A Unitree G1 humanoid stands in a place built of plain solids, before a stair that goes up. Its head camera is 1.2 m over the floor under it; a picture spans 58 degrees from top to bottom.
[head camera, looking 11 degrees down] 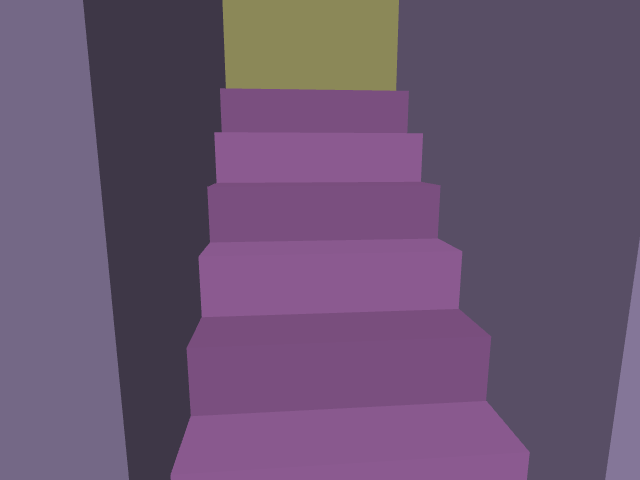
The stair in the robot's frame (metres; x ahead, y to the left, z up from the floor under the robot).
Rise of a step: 0.22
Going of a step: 0.25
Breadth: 0.94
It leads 5 degrees to the left of straight ahead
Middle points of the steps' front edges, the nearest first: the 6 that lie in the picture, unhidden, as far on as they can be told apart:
0.97 -0.09 0.43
1.22 -0.07 0.65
1.47 -0.05 0.87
1.72 -0.03 1.08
1.96 0.00 1.30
2.21 0.02 1.52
